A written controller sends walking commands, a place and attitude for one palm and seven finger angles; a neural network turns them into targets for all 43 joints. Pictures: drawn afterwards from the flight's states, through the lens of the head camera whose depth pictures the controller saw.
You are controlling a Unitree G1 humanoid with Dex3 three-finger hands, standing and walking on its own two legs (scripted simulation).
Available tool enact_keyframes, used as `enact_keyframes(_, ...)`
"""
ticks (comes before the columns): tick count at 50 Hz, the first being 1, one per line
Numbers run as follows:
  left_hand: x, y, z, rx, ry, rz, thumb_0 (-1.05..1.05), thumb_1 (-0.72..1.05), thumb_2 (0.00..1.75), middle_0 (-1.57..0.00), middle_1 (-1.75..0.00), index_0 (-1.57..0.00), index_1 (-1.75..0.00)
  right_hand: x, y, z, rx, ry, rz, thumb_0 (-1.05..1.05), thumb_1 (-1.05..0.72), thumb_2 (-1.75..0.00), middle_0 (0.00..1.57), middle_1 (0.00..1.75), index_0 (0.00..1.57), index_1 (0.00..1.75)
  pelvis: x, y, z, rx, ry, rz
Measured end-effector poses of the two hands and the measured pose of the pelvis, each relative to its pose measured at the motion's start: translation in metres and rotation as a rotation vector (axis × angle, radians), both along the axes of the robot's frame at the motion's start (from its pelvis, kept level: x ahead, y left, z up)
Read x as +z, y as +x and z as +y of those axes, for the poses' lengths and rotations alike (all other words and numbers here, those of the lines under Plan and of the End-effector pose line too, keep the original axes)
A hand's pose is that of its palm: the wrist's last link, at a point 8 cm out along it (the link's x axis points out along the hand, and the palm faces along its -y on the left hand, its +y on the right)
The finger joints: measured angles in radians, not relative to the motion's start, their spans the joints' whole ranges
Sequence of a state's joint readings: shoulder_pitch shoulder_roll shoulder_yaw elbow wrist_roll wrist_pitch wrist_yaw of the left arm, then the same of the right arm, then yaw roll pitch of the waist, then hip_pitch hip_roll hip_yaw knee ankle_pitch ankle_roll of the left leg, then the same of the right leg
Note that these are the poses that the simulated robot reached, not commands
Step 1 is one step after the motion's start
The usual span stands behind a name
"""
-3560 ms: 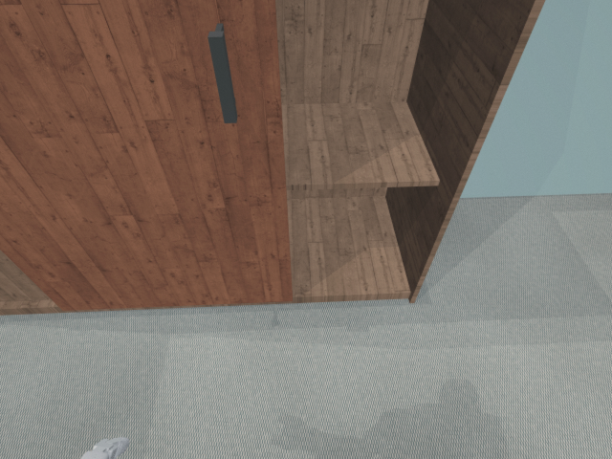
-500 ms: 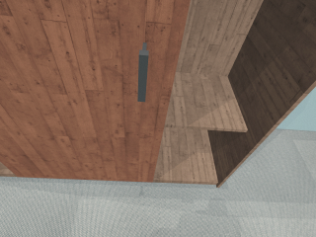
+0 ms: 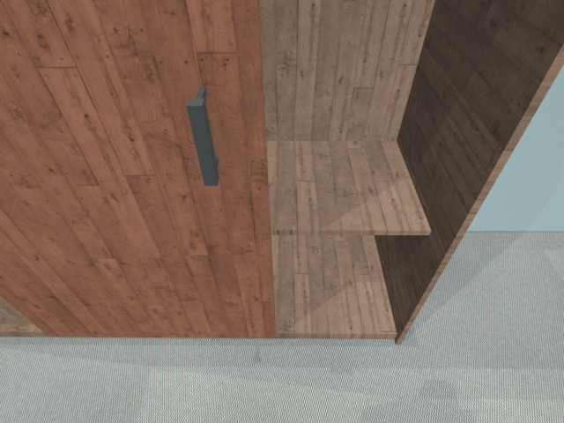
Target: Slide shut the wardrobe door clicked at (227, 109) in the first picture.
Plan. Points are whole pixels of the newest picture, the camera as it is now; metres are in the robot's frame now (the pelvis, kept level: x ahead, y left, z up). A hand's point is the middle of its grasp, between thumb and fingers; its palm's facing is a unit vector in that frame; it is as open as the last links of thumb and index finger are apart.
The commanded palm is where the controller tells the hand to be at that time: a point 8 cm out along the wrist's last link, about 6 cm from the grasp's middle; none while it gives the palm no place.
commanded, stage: come to a stop and stand still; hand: left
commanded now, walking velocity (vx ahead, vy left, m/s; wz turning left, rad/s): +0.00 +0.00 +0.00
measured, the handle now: (206, 138) +0.52 +0.15 +0.15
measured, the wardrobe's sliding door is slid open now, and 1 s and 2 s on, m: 0.44 0.44 0.44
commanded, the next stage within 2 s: look again from close up in 0.84 s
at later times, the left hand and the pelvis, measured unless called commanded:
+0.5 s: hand out of the picture +0.00 +0.18 -0.18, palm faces +0.06 -0.98 -0.18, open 7.4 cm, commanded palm none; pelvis +0.04 +0.02 +0.00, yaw +0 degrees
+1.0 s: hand out of the picture +0.03 +0.22 -0.17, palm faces +0.02 -0.98 -0.22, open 7.4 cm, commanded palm none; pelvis +0.04 +0.04 +0.00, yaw +0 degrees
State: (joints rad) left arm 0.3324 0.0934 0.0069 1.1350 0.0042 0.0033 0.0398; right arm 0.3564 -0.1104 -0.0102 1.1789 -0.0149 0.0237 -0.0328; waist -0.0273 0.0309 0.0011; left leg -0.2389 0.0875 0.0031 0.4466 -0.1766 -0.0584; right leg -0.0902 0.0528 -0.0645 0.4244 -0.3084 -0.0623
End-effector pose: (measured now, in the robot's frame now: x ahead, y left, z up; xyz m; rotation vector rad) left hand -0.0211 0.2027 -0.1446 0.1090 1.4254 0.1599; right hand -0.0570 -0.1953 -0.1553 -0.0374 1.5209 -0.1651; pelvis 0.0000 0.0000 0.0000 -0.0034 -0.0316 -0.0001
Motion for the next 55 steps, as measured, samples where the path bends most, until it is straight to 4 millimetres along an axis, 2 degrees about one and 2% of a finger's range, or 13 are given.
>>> enact_keyframes(5,-0.002,-0.015,-0.016,0.037,-0.038,0.066,0.0,0.91,0.9,-0.2,-0.3,-0.2,-0.3,0.004,0.017,-0.006,0.022,-0.024,0.005,0.01,-0.91,-0.9,0.2,0.3,0.2,0.3,0.0,0.009,-0.002,0.005,0.0,0.014)
enact_keyframes(10,-0.002,-0.021,-0.018,0.061,-0.05,0.106,0.0,0.91,0.9,-0.2,-0.3,-0.2,-0.3,0.006,0.044,-0.01,0.04,-0.051,-0.023,0.01,-0.91,-0.9,0.2,0.3,0.2,0.3,0.001,0.018,0.001,0.004,0.003,0.021)
enact_keyframes(17,-0.003,-0.009,-0.002,0.059,-0.032,0.102,0.0,0.91,0.9,-0.2,-0.3,-0.2,-0.3,0.008,0.083,-0.012,0.06,-0.087,-0.092,0.02,-0.93,-0.9,0.2,0.3,0.2,0.3,0.001,0.03,0.011,0.0,0.008,0.017)
enact_keyframes(23,-0.002,0.013,0.021,0.036,-0.001,0.063,0.0,0.91,0.9,-0.2,-0.3,-0.2,-0.3,0.009,0.102,-0.008,0.069,-0.097,-0.133,0.02,-0.94,-0.9,0.2,0.3,0.2,0.3,0.001,0.036,0.019,-0.002,0.013,0.018)
enact_keyframes(30,0.0,0.038,0.042,0.012,0.03,0.014,0.0,0.91,0.9,-0.2,-0.3,-0.2,-0.3,0.01,0.105,-0.001,0.075,-0.092,-0.133,0.01,-0.94,-0.9,0.2,0.3,0.2,0.3,0.001,0.039,0.027,-0.002,0.016,0.02)
enact_keyframes(37,0.002,0.051,0.055,-0.003,0.043,-0.012,0.0,0.91,0.9,-0.2,-0.3,-0.2,-0.3,0.009,0.098,0.008,0.074,-0.078,-0.115,0.01,-0.93,-0.9,0.2,0.3,0.2,0.3,0.002,0.04,0.034,0.0,0.02,0.019)
enact_keyframes(48,0.004,0.047,0.059,-0.015,0.041,-0.008,0.0,0.91,0.9,-0.2,-0.3,-0.2,-0.3,0.008,0.089,0.016,0.077,-0.058,-0.097,0.01,-0.92,-0.9,0.2,0.3,0.2,0.3,0.003,0.038,0.039,0.006,0.02,0.017)
enact_keyframes(55,0.007,0.048,0.075,-0.04,0.086,-0.061,0.0,0.91,0.9,-0.2,-0.3,-0.2,-0.3,0.004,0.103,0.009,0.077,-0.086,-0.193,0.01,-0.92,-0.9,0.2,0.3,0.2,0.3,-0.005,0.027,0.047,0.005,0.0,0.038)
